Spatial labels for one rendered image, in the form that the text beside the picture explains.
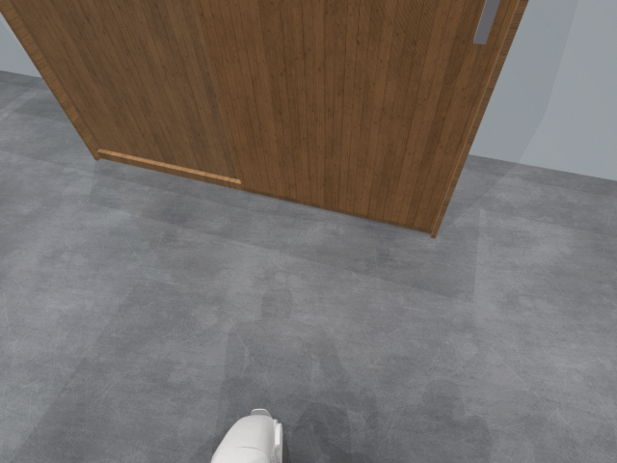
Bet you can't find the handle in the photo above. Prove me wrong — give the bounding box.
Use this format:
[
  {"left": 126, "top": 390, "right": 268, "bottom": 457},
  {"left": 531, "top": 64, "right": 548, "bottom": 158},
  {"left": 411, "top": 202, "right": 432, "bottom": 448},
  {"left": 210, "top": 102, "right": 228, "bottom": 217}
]
[{"left": 473, "top": 0, "right": 500, "bottom": 44}]

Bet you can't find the left robot shin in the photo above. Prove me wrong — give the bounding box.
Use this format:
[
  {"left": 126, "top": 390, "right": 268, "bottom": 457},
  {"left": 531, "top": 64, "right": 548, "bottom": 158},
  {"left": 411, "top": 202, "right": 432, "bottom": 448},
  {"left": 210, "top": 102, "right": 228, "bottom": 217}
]
[{"left": 251, "top": 409, "right": 272, "bottom": 418}]

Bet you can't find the wardrobe door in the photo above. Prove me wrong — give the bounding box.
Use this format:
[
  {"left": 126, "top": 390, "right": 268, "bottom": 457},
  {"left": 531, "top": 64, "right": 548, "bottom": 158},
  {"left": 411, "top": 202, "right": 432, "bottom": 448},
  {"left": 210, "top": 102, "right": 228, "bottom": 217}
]
[
  {"left": 195, "top": 0, "right": 518, "bottom": 230},
  {"left": 9, "top": 0, "right": 240, "bottom": 179}
]

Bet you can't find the robot left thigh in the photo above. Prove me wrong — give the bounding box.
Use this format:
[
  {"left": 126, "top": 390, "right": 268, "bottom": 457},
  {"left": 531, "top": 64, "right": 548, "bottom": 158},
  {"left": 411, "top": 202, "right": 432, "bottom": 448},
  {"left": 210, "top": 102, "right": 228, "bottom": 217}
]
[{"left": 211, "top": 415, "right": 282, "bottom": 463}]

